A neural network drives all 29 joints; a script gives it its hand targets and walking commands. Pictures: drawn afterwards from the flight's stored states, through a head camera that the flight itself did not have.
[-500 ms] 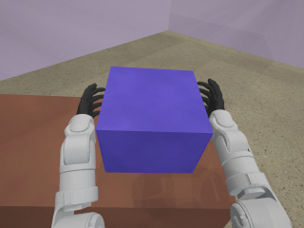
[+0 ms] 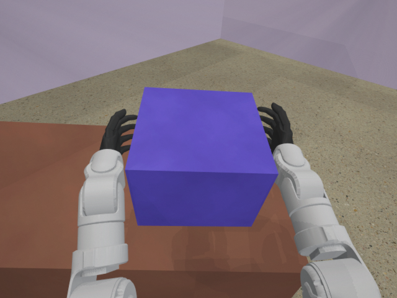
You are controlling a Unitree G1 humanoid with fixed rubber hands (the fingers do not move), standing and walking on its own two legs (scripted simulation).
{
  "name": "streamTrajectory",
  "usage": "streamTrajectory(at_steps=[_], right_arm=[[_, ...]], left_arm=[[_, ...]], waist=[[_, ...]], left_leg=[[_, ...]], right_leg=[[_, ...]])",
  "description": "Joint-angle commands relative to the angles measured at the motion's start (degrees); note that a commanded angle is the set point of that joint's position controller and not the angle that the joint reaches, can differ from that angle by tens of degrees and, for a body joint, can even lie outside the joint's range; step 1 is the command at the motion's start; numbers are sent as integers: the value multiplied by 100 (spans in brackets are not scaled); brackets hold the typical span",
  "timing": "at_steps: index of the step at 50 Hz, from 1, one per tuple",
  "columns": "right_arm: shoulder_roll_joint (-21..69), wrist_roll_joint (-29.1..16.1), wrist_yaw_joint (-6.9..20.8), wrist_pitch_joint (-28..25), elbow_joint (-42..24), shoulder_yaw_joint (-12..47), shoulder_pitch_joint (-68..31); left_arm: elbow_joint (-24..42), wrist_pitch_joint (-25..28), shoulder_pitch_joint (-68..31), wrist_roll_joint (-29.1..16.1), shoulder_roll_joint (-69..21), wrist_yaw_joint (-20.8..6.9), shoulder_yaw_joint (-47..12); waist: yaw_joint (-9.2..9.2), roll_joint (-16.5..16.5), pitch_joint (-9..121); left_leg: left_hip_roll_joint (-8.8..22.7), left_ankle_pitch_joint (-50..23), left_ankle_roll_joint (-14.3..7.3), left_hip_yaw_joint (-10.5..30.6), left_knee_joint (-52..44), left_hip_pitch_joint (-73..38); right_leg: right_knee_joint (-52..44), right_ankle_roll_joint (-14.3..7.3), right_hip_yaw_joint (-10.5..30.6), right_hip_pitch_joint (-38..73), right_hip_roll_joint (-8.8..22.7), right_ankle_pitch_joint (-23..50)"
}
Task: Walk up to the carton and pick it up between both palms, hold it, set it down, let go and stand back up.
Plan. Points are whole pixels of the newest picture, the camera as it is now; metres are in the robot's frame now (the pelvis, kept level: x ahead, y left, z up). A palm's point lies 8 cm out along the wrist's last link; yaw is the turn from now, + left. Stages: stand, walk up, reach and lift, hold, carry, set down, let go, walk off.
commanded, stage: hold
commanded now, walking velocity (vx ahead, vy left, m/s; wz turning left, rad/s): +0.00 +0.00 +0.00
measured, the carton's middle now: (197, 156) +0.38 +0.01 +0.14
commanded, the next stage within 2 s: set down in 1.38 s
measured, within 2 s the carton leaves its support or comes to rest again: neither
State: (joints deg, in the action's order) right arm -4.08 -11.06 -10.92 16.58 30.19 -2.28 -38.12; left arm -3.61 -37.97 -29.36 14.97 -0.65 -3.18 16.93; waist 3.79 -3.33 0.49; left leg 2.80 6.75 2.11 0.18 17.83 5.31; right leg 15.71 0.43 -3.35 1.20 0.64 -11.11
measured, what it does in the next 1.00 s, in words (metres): stands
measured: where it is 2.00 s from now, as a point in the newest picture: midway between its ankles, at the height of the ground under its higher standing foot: outside the picture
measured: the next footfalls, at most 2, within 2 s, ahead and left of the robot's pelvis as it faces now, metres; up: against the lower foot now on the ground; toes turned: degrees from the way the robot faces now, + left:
none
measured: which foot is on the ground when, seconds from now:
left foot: down 0.00-1.00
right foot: down 0.00-1.00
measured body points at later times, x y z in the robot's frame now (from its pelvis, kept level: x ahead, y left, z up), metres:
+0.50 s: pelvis +0.00 +0.00 +0.00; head -0.04 +0.03 +0.45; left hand +0.36 +0.18 +0.18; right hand +0.38 -0.15 +0.19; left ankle +0.04 +0.14 -0.75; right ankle -0.02 -0.12 -0.75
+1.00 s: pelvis +0.00 +0.00 +0.00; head -0.04 +0.03 +0.45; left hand +0.37 +0.17 +0.18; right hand +0.38 -0.15 +0.19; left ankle +0.04 +0.14 -0.75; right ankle -0.02 -0.12 -0.75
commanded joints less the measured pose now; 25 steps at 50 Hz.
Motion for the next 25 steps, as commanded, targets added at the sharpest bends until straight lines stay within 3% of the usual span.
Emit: streamTrajectory(at_steps=[1,4,7,12,15,16,17,20,23,25], right_arm=[[3217,-369,580,-330,-1690,2267,-3881],[3148,-367,543,-298,-1668,2256,-3944],[3236,-367,587,-322,-1632,2233,-3989],[3245,-357,569,-296,-1587,2214,-3812],[3227,-353,571,-273,-1493,2207,-3779],[3202,-330,569,-277,-1513,2171,-3738],[3233,-360,573,-301,-1620,2200,-3869],[3212,-429,547,-328,-1742,2299,-3845],[3205,-394,559,-309,-1667,2263,-3890],[3171,-348,578,-299,-1584,2203,-3824]], left_arm=[[645,364,-3809,-859,-3062,-629,-3152],[469,348,-3716,-781,-2977,-664,-3057],[560,357,-3851,-783,-2988,-663,-3024],[564,355,-3758,-812,-3027,-661,-3074],[538,331,-3785,-774,-2998,-683,-3013],[613,332,-3761,-793,-2994,-680,-3066],[594,346,-3769,-793,-2991,-681,-3033],[688,364,-3719,-832,-3002,-659,-3134],[608,337,-3775,-800,-2990,-658,-3067],[595,312,-3737,-789,-3004,-661,-3083]], waist=[[43,435,2056],[45,406,1917],[-74,445,1970],[71,442,2018],[19,460,1903],[90,460,1903],[8,466,1951],[55,483,2117],[-28,455,1896],[19,467,1860]], left_leg=[[-479,-1300,24,-255,111,-1430],[-500,-1190,-7,-260,104,-1357],[-487,-1073,-16,-287,81,-1296],[-482,-1324,14,-253,109,-1454],[-491,-1211,12,-269,62,-1374],[-484,-1229,9,-266,65,-1385],[-487,-1251,5,-258,97,-1353],[-495,-1529,48,-256,186,-1484],[-497,-1247,23,-272,128,-1334],[-486,-1215,27,-276,94,-1354]], right_leg=[[-219,169,-160,-387,-380,1242],[-217,211,-162,-391,-364,1250],[-219,182,-126,-418,-361,1084],[-221,177,-155,-348,-380,1332],[-228,180,-142,-374,-374,1170],[-235,182,-155,-364,-363,1215],[-216,165,-146,-351,-369,1248],[-158,193,-159,-308,-390,1571],[-213,170,-152,-374,-369,1253],[-228,163,-172,-394,-370,1185]])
